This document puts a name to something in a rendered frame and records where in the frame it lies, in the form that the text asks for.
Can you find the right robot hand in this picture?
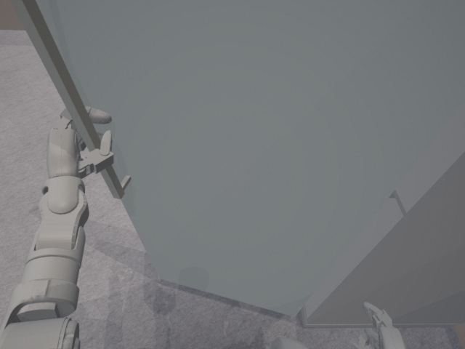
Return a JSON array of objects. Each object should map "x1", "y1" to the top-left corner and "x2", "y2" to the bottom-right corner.
[{"x1": 353, "y1": 302, "x2": 407, "y2": 349}]

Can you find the fridge door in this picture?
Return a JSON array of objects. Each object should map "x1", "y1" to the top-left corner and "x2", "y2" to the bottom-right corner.
[{"x1": 36, "y1": 0, "x2": 465, "y2": 317}]

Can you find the handle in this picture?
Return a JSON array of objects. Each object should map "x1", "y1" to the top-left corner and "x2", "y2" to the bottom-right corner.
[{"x1": 10, "y1": 0, "x2": 131, "y2": 199}]

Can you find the robot left forearm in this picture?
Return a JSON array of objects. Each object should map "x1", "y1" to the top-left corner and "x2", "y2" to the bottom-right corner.
[{"x1": 0, "y1": 176, "x2": 89, "y2": 336}]

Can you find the robot left upper arm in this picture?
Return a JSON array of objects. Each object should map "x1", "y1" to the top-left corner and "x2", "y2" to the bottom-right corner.
[{"x1": 0, "y1": 317, "x2": 81, "y2": 349}]

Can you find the left robot hand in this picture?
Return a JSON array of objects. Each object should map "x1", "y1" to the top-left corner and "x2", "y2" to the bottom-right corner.
[{"x1": 46, "y1": 106, "x2": 114, "y2": 179}]

